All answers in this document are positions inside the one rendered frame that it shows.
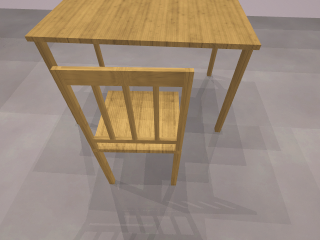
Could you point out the table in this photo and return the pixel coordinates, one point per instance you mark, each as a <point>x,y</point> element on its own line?
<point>212,24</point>

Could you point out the chair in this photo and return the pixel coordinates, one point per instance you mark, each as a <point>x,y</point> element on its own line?
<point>131,121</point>

